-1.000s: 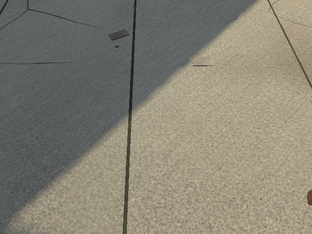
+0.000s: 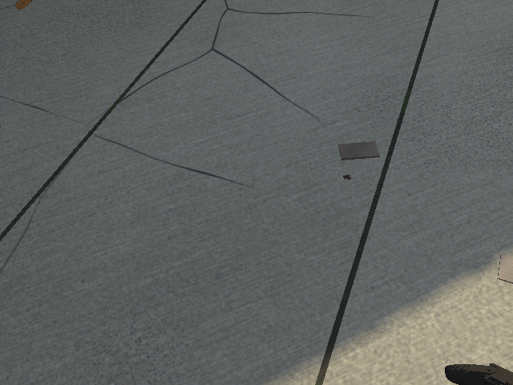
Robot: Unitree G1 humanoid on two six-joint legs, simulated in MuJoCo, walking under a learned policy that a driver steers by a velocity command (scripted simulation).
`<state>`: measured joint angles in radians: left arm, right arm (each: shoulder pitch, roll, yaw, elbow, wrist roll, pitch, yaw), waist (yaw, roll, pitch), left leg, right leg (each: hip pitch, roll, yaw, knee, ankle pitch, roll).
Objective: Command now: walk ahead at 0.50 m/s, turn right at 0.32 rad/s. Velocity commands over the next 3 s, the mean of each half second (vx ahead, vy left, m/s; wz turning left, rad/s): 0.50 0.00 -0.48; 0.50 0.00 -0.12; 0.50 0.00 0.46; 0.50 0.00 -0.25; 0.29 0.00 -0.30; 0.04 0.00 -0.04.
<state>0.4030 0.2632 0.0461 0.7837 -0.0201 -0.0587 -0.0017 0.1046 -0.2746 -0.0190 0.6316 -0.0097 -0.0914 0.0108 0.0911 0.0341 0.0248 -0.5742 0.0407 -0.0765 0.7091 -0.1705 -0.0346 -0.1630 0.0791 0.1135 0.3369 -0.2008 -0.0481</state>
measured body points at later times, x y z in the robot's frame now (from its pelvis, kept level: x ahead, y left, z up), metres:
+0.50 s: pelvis +0.24 +0.01 -0.01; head +0.27 +0.00 +0.44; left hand +0.52 +0.19 -0.09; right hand +0.18 -0.28 -0.13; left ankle +0.19 +0.15 -0.75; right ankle +0.36 -0.18 -0.70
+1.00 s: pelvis +0.48 -0.14 +0.00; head +0.50 -0.15 +0.45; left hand +0.64 +0.10 -0.12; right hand +0.53 -0.43 -0.11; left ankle +0.72 -0.03 -0.68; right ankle +0.40 -0.18 -0.75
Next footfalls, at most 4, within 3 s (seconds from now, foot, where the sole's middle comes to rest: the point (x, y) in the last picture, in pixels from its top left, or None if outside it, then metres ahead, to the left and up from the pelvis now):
0.14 left None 0.23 0.14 -0.78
0.62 right None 0.43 -0.19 -0.78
1.20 left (334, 275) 0.79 -0.10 -0.78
1.70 right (406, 206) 1.06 -0.33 -0.78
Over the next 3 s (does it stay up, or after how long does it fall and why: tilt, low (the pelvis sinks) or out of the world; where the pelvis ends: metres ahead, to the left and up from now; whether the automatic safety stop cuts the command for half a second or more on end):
stays up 1.31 -0.32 -0.01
